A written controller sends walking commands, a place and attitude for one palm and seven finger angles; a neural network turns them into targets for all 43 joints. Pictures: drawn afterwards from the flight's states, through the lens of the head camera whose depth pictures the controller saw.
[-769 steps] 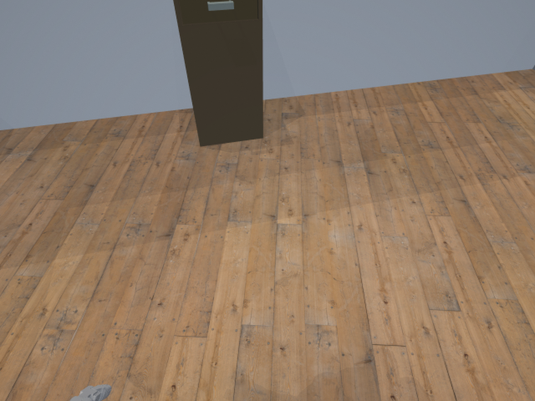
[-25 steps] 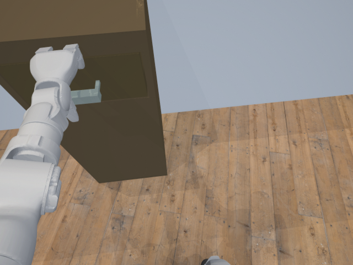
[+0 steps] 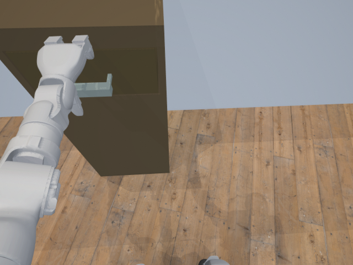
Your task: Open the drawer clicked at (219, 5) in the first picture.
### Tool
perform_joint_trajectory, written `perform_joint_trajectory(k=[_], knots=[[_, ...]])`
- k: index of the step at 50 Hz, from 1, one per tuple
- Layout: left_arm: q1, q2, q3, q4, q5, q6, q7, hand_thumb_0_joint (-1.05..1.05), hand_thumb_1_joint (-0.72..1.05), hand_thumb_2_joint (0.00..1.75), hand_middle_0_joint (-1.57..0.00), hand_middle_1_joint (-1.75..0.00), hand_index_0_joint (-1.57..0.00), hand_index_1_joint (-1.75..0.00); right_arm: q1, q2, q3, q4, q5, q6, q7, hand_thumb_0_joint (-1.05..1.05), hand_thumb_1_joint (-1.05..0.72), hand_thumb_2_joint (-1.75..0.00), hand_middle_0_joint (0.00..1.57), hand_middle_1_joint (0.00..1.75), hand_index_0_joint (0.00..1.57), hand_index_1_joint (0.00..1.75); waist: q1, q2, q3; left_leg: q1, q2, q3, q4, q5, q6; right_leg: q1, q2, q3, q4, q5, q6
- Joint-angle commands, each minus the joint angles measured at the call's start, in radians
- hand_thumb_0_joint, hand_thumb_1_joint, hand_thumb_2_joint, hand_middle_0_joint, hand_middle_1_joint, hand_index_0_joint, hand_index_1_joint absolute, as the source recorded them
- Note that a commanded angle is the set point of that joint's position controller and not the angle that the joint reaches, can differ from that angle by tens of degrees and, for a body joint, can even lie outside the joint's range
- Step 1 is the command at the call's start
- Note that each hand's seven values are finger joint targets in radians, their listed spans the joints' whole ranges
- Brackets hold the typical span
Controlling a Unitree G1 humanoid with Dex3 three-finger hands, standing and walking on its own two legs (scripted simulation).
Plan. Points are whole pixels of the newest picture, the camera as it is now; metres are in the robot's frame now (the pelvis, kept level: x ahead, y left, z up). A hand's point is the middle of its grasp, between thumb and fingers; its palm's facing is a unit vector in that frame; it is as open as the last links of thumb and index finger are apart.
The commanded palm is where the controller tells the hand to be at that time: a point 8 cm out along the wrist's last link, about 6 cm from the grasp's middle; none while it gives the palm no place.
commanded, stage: move the hooked fingers above the handle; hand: left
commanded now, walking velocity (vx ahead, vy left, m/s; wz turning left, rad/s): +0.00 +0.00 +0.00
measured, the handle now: (90, 83) +0.56 +0.20 +0.04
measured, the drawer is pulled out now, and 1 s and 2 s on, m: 0.00 0.00 0.00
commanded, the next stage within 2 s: lower the fingers behind the handle in 0.28 s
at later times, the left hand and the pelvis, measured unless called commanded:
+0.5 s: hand (65, 84) +0.51 +0.23 +0.09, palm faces +0.00 +0.05 -1.00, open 13.8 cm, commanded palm +0.49 +0.21 +0.14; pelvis +0.00 -0.01 +0.00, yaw +0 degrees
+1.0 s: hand (81, 95) +0.51 +0.21 +0.05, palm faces -0.03 +0.04 -1.00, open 13.8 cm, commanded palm +0.50 +0.21 +0.10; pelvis +0.01 +0.00 +0.00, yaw -1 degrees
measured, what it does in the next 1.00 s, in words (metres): stands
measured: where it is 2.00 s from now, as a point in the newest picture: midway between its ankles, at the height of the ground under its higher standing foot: outside the picture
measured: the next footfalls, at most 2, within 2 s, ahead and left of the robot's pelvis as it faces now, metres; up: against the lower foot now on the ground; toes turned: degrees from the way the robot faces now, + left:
none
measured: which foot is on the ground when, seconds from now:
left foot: down 0.00-1.00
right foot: down 0.00-1.00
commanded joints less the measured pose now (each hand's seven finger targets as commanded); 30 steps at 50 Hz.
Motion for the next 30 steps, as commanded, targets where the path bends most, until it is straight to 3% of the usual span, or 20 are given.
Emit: perform_joint_trajectory(k=[1, 3, 4, 6, 9, 10, 13, 14, 16, 18, 19, 22, 24, 25, 26, 30], knots=[[-0.456, 0.205, 0.025, -0.089, -0.021, 0.150, -0.033, 0.00, -0.50, 0.30, -0.30, -1.20, -0.30, -1.20, 0.137, -0.146, -0.038, -0.056, 0.017, 0.011, 0.005, 0.00, -0.90, -0.90, 0.20, 0.30, 0.20, 0.30, -0.017, 0.009, -0.456, 0.332, -0.033, -0.021, -0.055, 0.577, 0.013, 0.252, 0.089, -0.016, -0.053, 0.382, -0.047], [-0.436, 0.253, 0.045, -0.057, -0.016, 0.161, -0.070, 0.00, -0.50, 0.30, -0.30, -1.20, -0.30, -1.20, 0.118, -0.150, -0.029, -0.066, 0.024, 0.025, -0.007, 0.00, -0.90, -0.90, 0.20, 0.30, 0.20, 0.30, -0.011, -0.059, -0.401, 0.267, -0.042, -0.009, -0.085, 0.454, 0.025, 0.292, 0.087, -0.010, -0.067, 0.357, -0.043], [-0.426, 0.233, 0.022, -0.045, -0.016, 0.160, -0.091, 0.00, -0.50, 0.30, -0.30, -1.20, -0.30, -1.20, 0.106, -0.149, -0.024, -0.074, 0.026, 0.028, -0.016, 0.00, -0.90, -0.90, 0.20, 0.30, 0.20, 0.30, -0.018, -0.074, -0.362, 0.246, -0.046, -0.004, -0.100, 0.408, 0.029, 0.295, 0.082, -0.007, -0.080, 0.339, -0.042], [-0.428, 0.209, 0.008, -0.100, -0.026, 0.112, -0.131, 0.00, -0.50, 0.30, -0.30, -1.20, -0.30, -1.20, 0.099, -0.145, -0.025, -0.092, 0.027, 0.026, -0.027, 0.00, -0.90, -0.90, 0.20, 0.30, 0.20, 0.30, -0.019, -0.091, -0.350, 0.258, -0.045, -0.004, -0.111, 0.383, 0.035, 0.307, 0.079, 0.000, -0.094, 0.330, -0.044], [-0.387, 0.215, 0.020, -0.171, -0.033, 0.019, -0.164, 0.00, -0.50, 0.30, -0.30, -1.20, -0.30, -1.20, 0.091, -0.133, -0.024, -0.114, 0.024, 0.018, -0.044, 0.00, -0.90, -0.90, 0.20, 0.30, 0.20, 0.30, -0.006, -0.062, -0.343, 0.278, -0.047, -0.005, -0.110, 0.367, 0.039, 0.302, 0.079, 0.010, -0.093, 0.312, -0.045], [-0.409, 0.216, 0.022, -0.218, -0.034, -0.015, -0.162, 0.00, -0.50, 0.30, -0.30, -1.20, -0.30, -1.20, 0.093, -0.128, -0.025, -0.118, 0.022, 0.015, -0.047, 0.00, -0.90, -0.90, 0.20, 0.30, 0.20, 0.30, -0.004, -0.048, -0.357, 0.288, -0.046, -0.008, -0.107, 0.368, 0.039, 0.301, 0.078, 0.013, -0.088, 0.310, -0.046], [-0.401, 0.319, 0.114, -0.242, -0.023, -0.074, -0.116, 0.00, -0.50, 0.30, -0.30, -1.20, -0.30, -1.20, 0.095, -0.122, -0.022, -0.116, 0.019, 0.007, -0.056, 0.00, -0.90, -0.90, 0.20, 0.30, 0.20, 0.30, 0.011, -0.036, -0.349, 0.255, -0.052, -0.008, -0.098, 0.361, 0.037, 0.306, 0.077, 0.018, -0.073, 0.310, -0.049], [-0.413, 0.320, 0.118, -0.243, -0.021, -0.079, -0.093, 0.00, -0.50, 0.30, -0.30, -1.20, -0.30, -1.20, 0.093, -0.117, -0.020, -0.116, 0.017, 0.004, -0.055, 0.00, -0.90, -0.90, 0.20, 0.30, 0.20, 0.30, 0.012, -0.033, -0.346, 0.240, -0.055, -0.006, -0.097, 0.353, 0.035, 0.305, 0.077, 0.019, -0.071, 0.305, -0.048], [-0.438, 0.403, 0.182, -0.254, -0.010, -0.076, -0.040, 0.00, -0.50, 0.30, -0.30, -1.20, -0.30, -1.20, 0.090, -0.122, -0.020, -0.106, 0.014, 0.000, -0.053, 0.00, -0.90, -0.90, 0.20, 0.30, 0.20, 0.30, 0.025, -0.023, -0.379, 0.210, -0.059, -0.003, -0.087, 0.361, 0.031, 0.327, 0.075, 0.024, -0.056, 0.317, -0.048], [-0.437, 0.407, 0.186, -0.244, 0.002, -0.049, 0.003, 0.00, -0.50, 0.30, -0.30, -1.20, -0.30, -1.20, 0.092, -0.118, -0.022, -0.097, 0.009, -0.006, -0.046, 0.00, -0.90, -0.90, 0.20, 0.30, 0.20, 0.30, 0.026, 0.018, -0.419, 0.221, -0.061, 0.002, -0.077, 0.394, 0.027, 0.332, 0.073, 0.019, -0.041, 0.350, -0.048], [-0.433, 0.403, 0.179, -0.237, 0.008, -0.032, 0.015, 0.00, -0.50, 0.30, -0.30, -1.20, -0.30, -1.20, 0.094, -0.119, -0.022, -0.093, 0.008, -0.008, -0.042, 0.00, -0.90, -0.90, 0.20, 0.30, 0.20, 0.30, 0.028, 0.026, -0.447, 0.226, -0.062, 0.004, -0.071, 0.417, 0.025, 0.341, 0.073, 0.017, -0.033, 0.371, -0.047], [-0.415, 0.258, 0.064, -0.144, 0.003, 0.032, 0.007, 0.00, -0.50, 0.30, -0.30, -1.20, -0.30, -1.20, 0.121, -0.124, -0.036, -0.071, 0.011, -0.012, -0.029, 0.00, -0.90, -0.90, 0.20, 0.30, 0.20, 0.30, -0.015, 0.014, -0.433, 0.264, -0.051, 0.009, -0.063, 0.443, 0.023, 0.285, 0.078, 0.007, -0.047, 0.379, -0.042], [-0.419, 0.197, 0.004, -0.108, -0.015, 0.064, -0.033, 0.00, -0.50, 0.30, -0.30, -1.20, -0.30, -1.20, 0.134, -0.136, -0.041, -0.062, 0.018, -0.009, -0.027, 0.00, -0.90, -0.90, 0.20, 0.30, 0.20, 0.30, -0.038, -0.024, -0.414, 0.276, -0.050, 0.010, -0.068, 0.412, 0.027, 0.273, 0.080, 0.010, -0.071, 0.363, -0.037], [-0.432, 0.202, 0.001, -0.112, -0.021, 0.068, -0.056, 0.00, -0.50, 0.30, -0.30, -1.20, -0.30, -1.20, 0.139, -0.139, -0.043, -0.057, 0.020, -0.007, -0.029, 0.00, -0.90, -0.90, 0.20, 0.30, 0.20, 0.30, -0.041, -0.031, -0.421, 0.288, -0.049, 0.006, -0.068, 0.419, 0.030, 0.277, 0.081, 0.012, -0.075, 0.371, -0.037], [-0.447, 0.153, -0.038, -0.132, -0.037, 0.058, -0.086, 0.00, -0.50, 0.30, -0.30, -1.20, -0.30, -1.20, 0.141, -0.140, -0.046, -0.060, 0.021, -0.005, -0.030, 0.00, -0.90, -0.90, 0.20, 0.30, 0.20, 0.30, -0.055, -0.045, -0.434, 0.309, -0.053, 0.006, -0.065, 0.429, 0.034, 0.286, 0.082, 0.016, -0.085, 0.384, -0.037], [-0.429, 0.203, 0.005, -0.217, -0.053, -0.033, -0.161, 0.00, -0.50, 0.30, -0.30, -1.20, -0.30, -1.20, 0.133, -0.140, -0.048, -0.061, 0.011, 0.003, -0.046, 0.00, -0.90, -0.90, 0.20, 0.30, 0.20, 0.30, -0.036, -0.008, -0.429, 0.327, -0.057, -0.008, -0.056, 0.465, 0.039, 0.287, 0.081, 0.021, -0.072, 0.406, -0.041]])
